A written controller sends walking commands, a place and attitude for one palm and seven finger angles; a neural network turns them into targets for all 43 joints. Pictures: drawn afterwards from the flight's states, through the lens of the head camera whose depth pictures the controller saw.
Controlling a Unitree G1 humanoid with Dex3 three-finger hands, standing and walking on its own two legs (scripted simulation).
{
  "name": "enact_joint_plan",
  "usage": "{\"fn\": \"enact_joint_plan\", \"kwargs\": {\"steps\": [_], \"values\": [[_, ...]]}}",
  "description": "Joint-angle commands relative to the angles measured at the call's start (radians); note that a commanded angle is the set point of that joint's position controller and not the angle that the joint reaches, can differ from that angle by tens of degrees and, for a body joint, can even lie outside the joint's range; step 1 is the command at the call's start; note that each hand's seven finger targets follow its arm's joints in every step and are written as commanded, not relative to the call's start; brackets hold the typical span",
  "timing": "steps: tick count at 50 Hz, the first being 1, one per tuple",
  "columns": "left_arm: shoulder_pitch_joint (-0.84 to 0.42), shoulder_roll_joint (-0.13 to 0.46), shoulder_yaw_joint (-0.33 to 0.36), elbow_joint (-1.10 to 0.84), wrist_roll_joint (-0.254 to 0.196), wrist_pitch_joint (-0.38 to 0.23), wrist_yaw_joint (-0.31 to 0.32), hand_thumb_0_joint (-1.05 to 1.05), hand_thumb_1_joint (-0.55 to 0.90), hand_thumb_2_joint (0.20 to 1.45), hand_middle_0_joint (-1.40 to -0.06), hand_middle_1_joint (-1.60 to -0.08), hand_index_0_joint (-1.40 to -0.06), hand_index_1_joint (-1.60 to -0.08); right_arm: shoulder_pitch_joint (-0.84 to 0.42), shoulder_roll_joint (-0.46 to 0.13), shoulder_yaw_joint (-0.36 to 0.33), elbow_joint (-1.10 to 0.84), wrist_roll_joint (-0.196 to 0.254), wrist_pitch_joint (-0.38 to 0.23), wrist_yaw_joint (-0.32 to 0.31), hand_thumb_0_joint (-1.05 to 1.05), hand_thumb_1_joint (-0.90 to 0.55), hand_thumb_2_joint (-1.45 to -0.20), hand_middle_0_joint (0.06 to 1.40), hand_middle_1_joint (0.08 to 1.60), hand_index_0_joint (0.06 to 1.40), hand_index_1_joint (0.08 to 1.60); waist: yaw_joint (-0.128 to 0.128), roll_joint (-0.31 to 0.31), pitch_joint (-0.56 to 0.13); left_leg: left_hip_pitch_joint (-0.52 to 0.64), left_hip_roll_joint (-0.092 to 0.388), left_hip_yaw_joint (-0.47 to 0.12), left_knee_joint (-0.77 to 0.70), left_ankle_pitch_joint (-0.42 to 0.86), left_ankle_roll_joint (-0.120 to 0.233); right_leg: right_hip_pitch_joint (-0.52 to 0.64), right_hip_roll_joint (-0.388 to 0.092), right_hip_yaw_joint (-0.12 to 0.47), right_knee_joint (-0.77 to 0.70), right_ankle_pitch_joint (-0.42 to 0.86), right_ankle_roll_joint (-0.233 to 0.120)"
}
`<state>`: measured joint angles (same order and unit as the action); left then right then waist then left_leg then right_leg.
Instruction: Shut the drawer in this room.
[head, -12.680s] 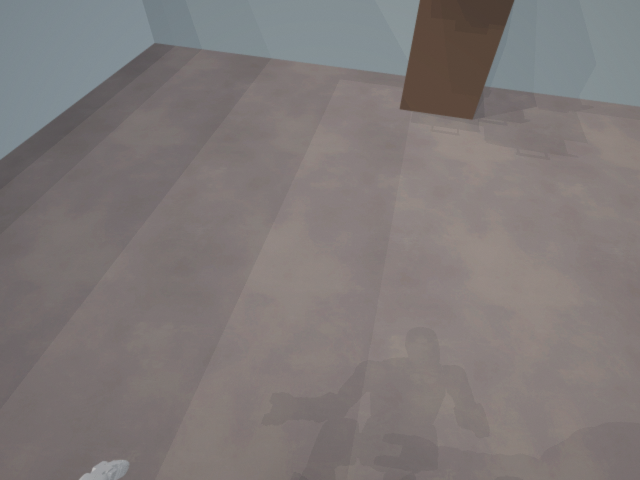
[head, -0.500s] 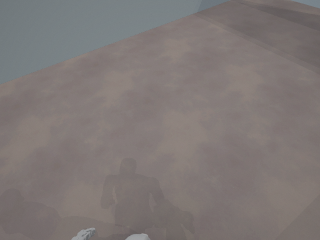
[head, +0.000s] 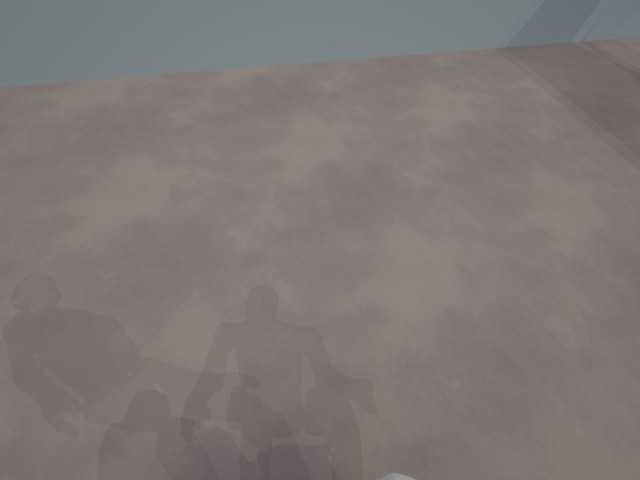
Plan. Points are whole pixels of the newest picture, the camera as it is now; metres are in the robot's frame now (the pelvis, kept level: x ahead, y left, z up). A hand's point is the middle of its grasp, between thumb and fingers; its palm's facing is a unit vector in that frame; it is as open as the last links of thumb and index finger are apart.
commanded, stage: turn or walk to find it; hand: left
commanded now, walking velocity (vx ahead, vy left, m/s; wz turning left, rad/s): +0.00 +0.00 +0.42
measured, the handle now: out of the picture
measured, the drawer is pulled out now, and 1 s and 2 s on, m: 0.17 0.17 0.17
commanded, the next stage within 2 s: none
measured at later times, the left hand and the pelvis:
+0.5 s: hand out of the picture +0.02 +0.17 -0.14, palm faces +0.23 -0.94 -0.27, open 7.4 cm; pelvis -0.02 -0.04 +0.00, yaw +13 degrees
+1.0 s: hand out of the picture -0.09 +0.23 -0.16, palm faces +0.46 -0.85 -0.25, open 7.4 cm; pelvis -0.05 +0.01 +0.01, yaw +24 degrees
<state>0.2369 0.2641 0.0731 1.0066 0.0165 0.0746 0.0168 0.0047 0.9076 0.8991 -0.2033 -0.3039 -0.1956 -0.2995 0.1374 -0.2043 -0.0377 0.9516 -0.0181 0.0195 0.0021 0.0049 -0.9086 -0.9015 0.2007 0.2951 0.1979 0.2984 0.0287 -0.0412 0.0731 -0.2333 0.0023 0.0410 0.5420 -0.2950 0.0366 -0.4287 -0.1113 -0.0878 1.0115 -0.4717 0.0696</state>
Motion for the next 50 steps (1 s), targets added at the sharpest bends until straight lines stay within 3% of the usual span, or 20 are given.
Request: {"fn": "enact_joint_plan", "kwargs": {"steps": [1, 10, 14, 15, 16, 17, 18, 19, 21, 23, 31, 34, 36, 37, 38, 39, 40, 43, 44, 50], "values": [[-0.034, 0.058, 0.003, -0.091, -0.002, -0.040, -0.010, 0.000, 0.900, 0.900, -0.200, -0.300, -0.200, -0.300, 0.031, -0.197, -0.046, -0.047, 0.001, -0.015, -0.021, 0.000, -0.900, -0.900, 0.200, 0.300, 0.200, 0.300, -0.036, 0.170, -0.070, 0.095, 0.236, -0.226, -0.223, 0.437, 0.116, -0.083, 0.000, 0.050, 0.055, 0.059, 0.014], [-0.083, 0.034, -0.004, -0.140, -0.005, -0.046, -0.001, 0.000, 0.900, 0.900, -0.200, -0.300, -0.200, -0.300, 0.067, -0.205, -0.064, -0.051, -0.008, -0.001, -0.014, 0.000, -0.900, -0.900, 0.200, 0.300, 0.200, 0.300, -0.061, 0.194, -0.089, 0.083, 0.224, -0.346, -0.198, 0.400, 0.136, 0.013, 0.053, 0.049, -0.199, 0.024, 0.009], [0.007, 0.041, -0.003, -0.123, -0.010, -0.060, 0.005, 0.000, 0.900, 0.900, -0.200, -0.300, -0.200, -0.300, 0.041, -0.194, -0.068, -0.066, -0.003, 0.004, -0.011, 0.000, -0.900, -0.900, 0.200, 0.300, 0.200, 0.300, -0.017, 0.177, -0.121, -0.016, 0.172, -0.361, -0.124, 0.382, 0.098, 0.217, 0.082, 0.028, -0.481, 0.182, -0.005], [0.039, 0.056, 0.001, -0.117, -0.008, -0.069, 0.008, 0.000, 0.900, 0.900, -0.200, -0.300, -0.200, -0.300, 0.038, -0.179, -0.066, -0.068, 0.002, 0.004, -0.008, 0.000, -0.900, -0.900, 0.200, 0.300, 0.200, 0.300, 0.002, 0.136, -0.136, -0.070, 0.133, -0.338, -0.074, 0.314, 0.059, 0.311, 0.057, 0.041, -0.613, 0.265, -0.011], [0.060, 0.119, 0.011, -0.116, 0.003, -0.079, 0.015, 0.000, 0.900, 0.900, -0.200, -0.300, -0.200, -0.300, 0.055, -0.130, -0.061, -0.074, 0.012, 0.002, -0.002, 0.000, -0.900, -0.900, 0.200, 0.300, 0.200, 0.300, 0.009, -0.013, -0.148, -0.211, 0.055, -0.260, 0.056, 0.143, 0.003, 0.438, -0.094, 0.187, -0.709, 0.269, -0.053], [0.060, 0.189, 0.025, -0.123, 0.013, -0.083, 0.019, 0.000, 0.900, 0.900, -0.200, -0.300, -0.200, -0.300, 0.049, -0.074, -0.050, -0.104, 0.010, 0.001, 0.001, 0.000, -0.900, -0.900, 0.200, 0.300, 0.200, 0.300, 0.014, -0.236, -0.107, -0.359, -0.079, -0.102, 0.267, -0.224, -0.060, 0.444, -0.324, 0.396, -0.745, 0.349, -0.162], [0.044, 0.184, 0.028, -0.140, 0.001, -0.082, 0.019, 0.000, 0.900, 0.900, -0.200, -0.300, -0.200, -0.300, 0.043, -0.132, -0.068, -0.094, -0.003, 0.022, -0.003, 0.000, -0.900, -0.900, 0.200, 0.300, 0.200, 0.300, 0.020, -0.228, -0.095, -0.322, -0.040, -0.148, 0.458, -0.271, -0.056, 0.277, -0.370, 0.408, -0.784, 0.251, -0.215], [-0.018, 0.162, 0.027, -0.152, 0.001, -0.077, 0.020, 0.000, 0.900, 0.900, -0.200, -0.300, -0.200, -0.300, 0.038, -0.132, -0.074, -0.080, -0.004, 0.034, 0.002, 0.000, -0.900, -0.900, 0.200, 0.300, 0.200, 0.300, -0.007, -0.176, -0.040, -0.319, -0.026, -0.157, 0.582, -0.226, -0.055, 0.191, -0.327, 0.379, -0.804, 0.161, -0.218], [-0.107, 0.101, 0.009, -0.172, 0.000, -0.076, 0.019, 0.000, 0.900, 0.900, -0.200, -0.300, -0.200, -0.300, 0.084, -0.119, -0.073, -0.044, -0.006, 0.040, 0.014, 0.000, -0.900, -0.900, 0.200, 0.300, 0.200, 0.300, -0.059, -0.076, -0.001, -0.319, 0.008, -0.128, 0.673, -0.114, -0.067, 0.151, -0.233, 0.208, -0.766, 0.206, -0.179], [-0.082, 0.077, 0.002, -0.167, 0.003, -0.087, 0.017, 0.000, 0.900, 0.900, -0.200, -0.300, -0.200, -0.300, 0.104, -0.103, -0.064, -0.029, -0.006, 0.037, 0.016, 0.000, -0.900, -0.900, 0.200, 0.300, 0.200, 0.300, -0.051, -0.104, -0.029, -0.322, 0.013, -0.094, 0.669, -0.068, -0.089, 0.224, -0.192, 0.118, -0.722, 0.374, -0.166], [0.058, 0.143, 0.022, -0.099, 0.016, -0.081, 0.014, 0.000, 0.900, 0.900, -0.200, -0.300, -0.200, -0.300, -0.017, -0.076, -0.037, -0.051, 0.008, 0.022, 0.012, 0.000, -0.900, -0.900, 0.200, 0.300, 0.200, 0.300, 0.027, -0.161, -0.077, -0.221, 0.021, 0.003, 0.303, -0.192, -0.105, 0.363, -0.242, 0.068, -0.624, 0.675, -0.209], [0.035, 0.166, 0.030, -0.091, 0.015, -0.074, 0.012, 0.000, 0.900, 0.900, -0.200, -0.300, -0.200, -0.300, 0.028, -0.074, -0.033, -0.042, 0.012, 0.013, 0.008, 0.000, -0.900, -0.900, 0.200, 0.300, 0.200, 0.300, 0.003, -0.173, -0.112, -0.127, 0.008, 0.044, 0.140, -0.136, -0.093, 0.356, -0.241, 0.033, -0.565, 0.683, -0.187], [0.014, 0.151, 0.029, -0.088, 0.005, -0.065, 0.010, 0.000, 0.900, 0.900, -0.200, -0.300, -0.200, -0.300, 0.080, -0.096, -0.035, -0.030, 0.010, 0.002, 0.008, 0.000, -0.900, -0.900, 0.200, 0.300, 0.200, 0.300, -0.032, -0.130, -0.125, 0.031, 0.016, 0.041, -0.079, 0.042, -0.077, 0.264, -0.211, -0.017, -0.469, 0.583, -0.121], [0.023, 0.120, 0.025, -0.101, -0.005, -0.058, 0.007, 0.000, 0.900, 0.900, -0.200, -0.300, -0.200, -0.300, 0.118, -0.152, -0.048, -0.027, 0.006, -0.009, 0.009, 0.000, -0.900, -0.900, 0.200, 0.300, 0.200, 0.300, -0.055, 0.023, -0.160, 0.171, 0.097, -0.051, -0.173, 0.193, -0.046, 0.148, -0.162, -0.066, -0.333, 0.448, -0.066], [0.028, 0.051, 0.011, -0.135, -0.009, -0.052, 0.001, 0.000, 0.900, 0.900, -0.200, -0.300, -0.200, -0.300, 0.146, -0.253, -0.071, -0.031, -0.002, -0.015, 0.005, 0.000, -0.900, -0.900, 0.200, 0.300, 0.200, 0.300, -0.067, 0.324, -0.154, 0.278, 0.349, -0.369, -0.194, 0.516, 0.065, -0.109, -0.033, -0.101, -0.142, -0.028, 0.006], [-0.043, 0.044, -0.004, -0.159, 0.000, -0.045, 0.005, 0.000, 0.900, 0.900, -0.200, -0.300, -0.200, -0.300, 0.191, -0.287, -0.078, -0.018, 0.000, -0.005, -0.002, 0.000, -0.900, -0.900, 0.200, 0.300, 0.200, 0.300, -0.101, 0.290, -0.136, 0.204, 0.422, -0.396, -0.206, 0.606, 0.146, -0.116, -0.014, -0.023, -0.006, -0.175, 0.003], [-0.079, 0.036, 0.000, -0.150, 0.001, -0.036, 0.012, 0.000, 0.900, 0.900, -0.200, -0.300, -0.200, -0.300, 0.187, -0.263, -0.073, -0.004, -0.003, -0.011, -0.016, 0.000, -0.900, -0.900, 0.200, 0.300, 0.200, 0.300, -0.098, 0.340, -0.141, 0.186, 0.374, -0.383, -0.203, 0.616, 0.135, -0.135, -0.013, 0.045, 0.058, -0.143, 0.003], [-0.061, 0.057, 0.006, -0.109, -0.003, -0.041, -0.005, 0.000, 0.900, 0.900, -0.200, -0.300, -0.200, -0.300, 0.058, -0.193, -0.046, -0.040, -0.003, -0.014, -0.024, 0.000, -0.900, -0.900, 0.200, 0.300, 0.200, 0.300, -0.041, 0.210, -0.086, 0.127, 0.263, -0.253, -0.195, 0.550, 0.119, -0.121, -0.011, 0.061, 0.118, 0.025, 0.008], [-0.049, 0.055, 0.006, -0.100, -0.003, -0.042, -0.007, 0.000, 0.900, 0.900, -0.200, -0.300, -0.200, -0.300, 0.051, -0.189, -0.046, -0.043, -0.001, -0.017, -0.024, 0.000, -0.900, -0.900, 0.200, 0.300, 0.200, 0.300, -0.038, 0.189, -0.090, 0.131, 0.246, -0.229, -0.197, 0.555, 0.114, -0.109, -0.007, 0.059, 0.107, 0.045, 0.010], [-0.088, 0.047, -0.002, -0.124, -0.005, -0.041, -0.002, 0.000, 0.900, 0.900, -0.200, -0.300, -0.200, -0.300, 0.093, -0.197, -0.054, -0.041, -0.002, -0.013, -0.019, 0.000, -0.900, -0.900, 0.200, 0.300, 0.200, 0.300, -0.062, 0.168, -0.093, 0.148, 0.243, -0.286, -0.202, 0.510, 0.137, -0.080, 0.018, 0.063, -0.027, 0.037, 0.020]]}}
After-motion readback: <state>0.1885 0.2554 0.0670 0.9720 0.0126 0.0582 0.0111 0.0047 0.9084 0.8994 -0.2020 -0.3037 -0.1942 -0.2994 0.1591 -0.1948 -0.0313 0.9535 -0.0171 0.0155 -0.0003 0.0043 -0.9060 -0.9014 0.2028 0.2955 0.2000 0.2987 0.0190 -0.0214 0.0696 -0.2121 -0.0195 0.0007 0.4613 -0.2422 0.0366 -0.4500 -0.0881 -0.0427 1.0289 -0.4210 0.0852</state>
